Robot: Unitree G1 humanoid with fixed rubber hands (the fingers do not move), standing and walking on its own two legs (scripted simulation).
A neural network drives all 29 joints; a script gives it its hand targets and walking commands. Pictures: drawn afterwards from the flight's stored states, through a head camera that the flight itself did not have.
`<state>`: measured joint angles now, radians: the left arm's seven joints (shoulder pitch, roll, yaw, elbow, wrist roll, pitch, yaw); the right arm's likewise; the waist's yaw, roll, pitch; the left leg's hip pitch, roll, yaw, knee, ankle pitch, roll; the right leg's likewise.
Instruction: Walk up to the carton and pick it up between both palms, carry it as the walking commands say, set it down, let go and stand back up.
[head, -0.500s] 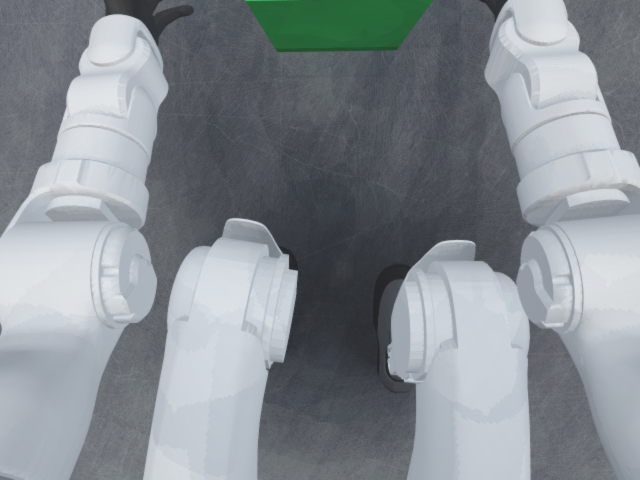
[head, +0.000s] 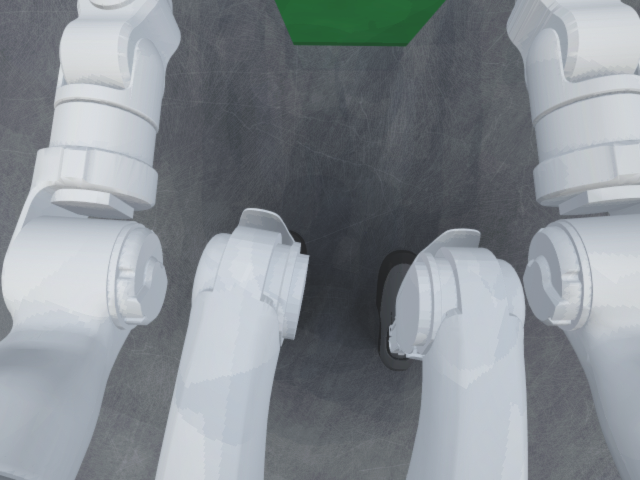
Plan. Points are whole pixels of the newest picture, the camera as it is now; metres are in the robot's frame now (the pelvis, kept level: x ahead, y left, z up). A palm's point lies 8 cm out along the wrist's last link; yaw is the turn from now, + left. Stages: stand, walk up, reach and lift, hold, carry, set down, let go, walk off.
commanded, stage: set down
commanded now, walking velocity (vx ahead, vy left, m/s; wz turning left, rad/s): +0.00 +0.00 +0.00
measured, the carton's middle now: out of the picture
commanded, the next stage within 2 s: let go in 1.02 s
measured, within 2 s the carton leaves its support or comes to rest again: neither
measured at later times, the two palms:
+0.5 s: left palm out of the picture +0.55 +0.20 +0.01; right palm out of the picture +0.57 -0.13 +0.01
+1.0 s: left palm out of the picture +0.55 +0.20 +0.14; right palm out of the picture +0.58 -0.13 +0.14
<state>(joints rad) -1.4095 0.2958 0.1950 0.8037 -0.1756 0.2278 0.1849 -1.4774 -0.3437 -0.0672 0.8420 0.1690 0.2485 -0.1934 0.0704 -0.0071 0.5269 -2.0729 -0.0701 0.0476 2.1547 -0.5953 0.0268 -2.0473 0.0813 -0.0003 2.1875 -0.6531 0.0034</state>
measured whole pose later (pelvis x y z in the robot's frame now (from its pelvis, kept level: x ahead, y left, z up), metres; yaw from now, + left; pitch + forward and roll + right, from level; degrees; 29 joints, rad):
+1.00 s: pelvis +0.00 +0.00 +0.26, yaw -1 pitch +27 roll +0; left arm -1.40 0.28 0.25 0.74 -0.09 0.37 0.11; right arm -1.48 -0.34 -0.17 0.80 0.06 0.38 -0.11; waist 0.08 0.00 0.52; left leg -1.32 -0.06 -0.02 1.17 -0.32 0.02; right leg -1.30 0.08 0.05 1.18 -0.34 0.00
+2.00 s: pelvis +0.11 +0.00 +0.37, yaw -1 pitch -1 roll +0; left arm 0.19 0.19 0.03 0.43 0.01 0.10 -0.06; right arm 0.14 -0.19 -0.05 0.45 -0.06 0.09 0.04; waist 0.02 0.04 0.14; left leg -0.26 -0.06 -0.04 0.56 -0.29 0.04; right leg -0.24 0.05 0.08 0.56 -0.31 -0.01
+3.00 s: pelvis +0.13 -0.01 +0.38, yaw -1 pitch -2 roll +0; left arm 0.29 0.31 0.07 0.76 0.04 -0.02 0.00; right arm 0.31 -0.30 -0.07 0.76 -0.05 -0.02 -0.02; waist 0.01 -0.01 -0.16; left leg -0.17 -0.04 -0.06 0.51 -0.31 0.02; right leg -0.14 0.08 0.07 0.49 -0.31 -0.04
